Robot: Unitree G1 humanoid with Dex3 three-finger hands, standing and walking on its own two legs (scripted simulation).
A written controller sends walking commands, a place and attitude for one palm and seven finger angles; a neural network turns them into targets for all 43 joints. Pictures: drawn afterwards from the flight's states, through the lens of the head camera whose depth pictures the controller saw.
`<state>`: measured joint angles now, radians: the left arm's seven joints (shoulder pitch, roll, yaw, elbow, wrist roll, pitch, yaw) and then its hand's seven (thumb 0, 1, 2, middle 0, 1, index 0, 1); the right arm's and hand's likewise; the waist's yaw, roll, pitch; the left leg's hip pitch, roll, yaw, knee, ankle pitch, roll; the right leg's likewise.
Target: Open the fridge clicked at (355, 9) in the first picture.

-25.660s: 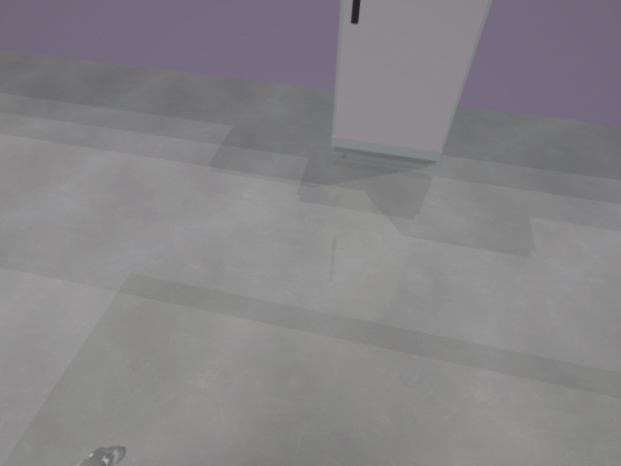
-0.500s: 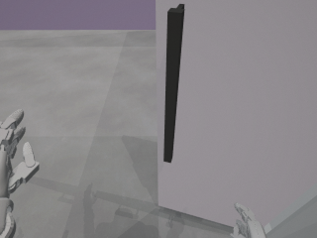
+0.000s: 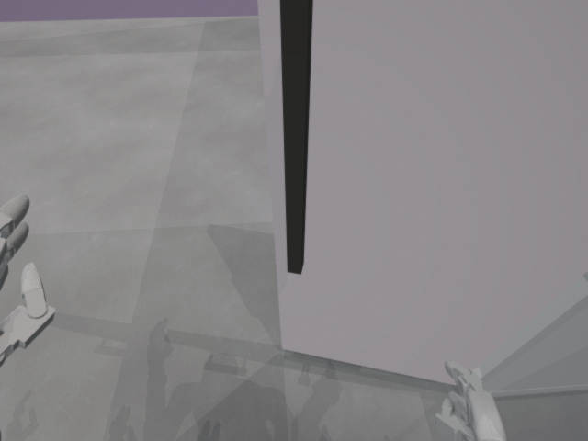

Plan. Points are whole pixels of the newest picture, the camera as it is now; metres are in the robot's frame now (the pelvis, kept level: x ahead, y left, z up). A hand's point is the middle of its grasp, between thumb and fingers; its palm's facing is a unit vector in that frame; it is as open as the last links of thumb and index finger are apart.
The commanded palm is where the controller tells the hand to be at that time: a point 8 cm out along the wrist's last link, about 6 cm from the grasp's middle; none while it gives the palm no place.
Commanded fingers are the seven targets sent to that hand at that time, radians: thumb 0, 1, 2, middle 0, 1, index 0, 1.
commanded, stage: step back with the hand held close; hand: left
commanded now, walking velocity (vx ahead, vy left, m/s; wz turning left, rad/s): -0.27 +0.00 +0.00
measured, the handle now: (299, 162) +0.45 +0.03 +0.15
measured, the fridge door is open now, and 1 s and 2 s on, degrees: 74 74 74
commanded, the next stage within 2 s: stop stepping back and stand still in 1.24 s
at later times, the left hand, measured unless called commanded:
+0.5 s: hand out of the picture +0.14 +0.27 +0.16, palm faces +0.47 -0.75 -0.46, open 7.4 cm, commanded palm +0.07 +0.31 +0.18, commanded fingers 0.00 0.90 0.90 -0.20 -0.30 -0.20 -0.30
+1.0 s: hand out of the picture +0.10 +0.27 +0.17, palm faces +0.47 -0.76 -0.44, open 7.4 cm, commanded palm +0.03 +0.30 +0.18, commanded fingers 0.00 0.90 0.90 -0.20 -0.30 -0.20 -0.30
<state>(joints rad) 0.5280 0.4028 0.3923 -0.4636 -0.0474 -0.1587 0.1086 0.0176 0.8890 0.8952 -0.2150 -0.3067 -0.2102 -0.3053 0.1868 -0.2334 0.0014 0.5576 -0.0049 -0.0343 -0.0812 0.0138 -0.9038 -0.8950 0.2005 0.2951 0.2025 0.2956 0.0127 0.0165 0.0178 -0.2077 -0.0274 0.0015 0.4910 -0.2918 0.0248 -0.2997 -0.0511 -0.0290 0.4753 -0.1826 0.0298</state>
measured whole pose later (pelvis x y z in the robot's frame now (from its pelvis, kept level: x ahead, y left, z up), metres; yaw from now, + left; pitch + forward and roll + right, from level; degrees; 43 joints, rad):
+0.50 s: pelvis -0.06 +0.00 -0.02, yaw +2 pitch +0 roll +0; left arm 0.49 0.43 0.45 -0.50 0.00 -0.26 0.14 0.02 0.89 0.90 -0.22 -0.31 -0.21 -0.31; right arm 0.26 -0.20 0.02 0.56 -0.01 -0.09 -0.08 0.01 -0.90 -0.89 0.20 0.30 0.20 0.30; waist 0.00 -0.05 0.02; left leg -0.37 -0.04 -0.03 0.66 -0.29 0.04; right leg -0.41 -0.02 0.02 0.59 -0.18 0.03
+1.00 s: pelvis -0.11 +0.00 -0.01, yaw +1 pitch +4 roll -3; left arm 0.48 0.42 0.49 -0.53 -0.03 -0.34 0.13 0.02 0.89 0.90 -0.21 -0.31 -0.21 -0.31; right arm 0.17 -0.17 0.01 0.64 -0.04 -0.16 -0.06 0.01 -0.90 -0.89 0.20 0.30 0.20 0.30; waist 0.04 -0.04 0.03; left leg -0.49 0.02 -0.03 0.58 -0.16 0.02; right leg -0.26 0.08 0.05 0.51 -0.30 0.00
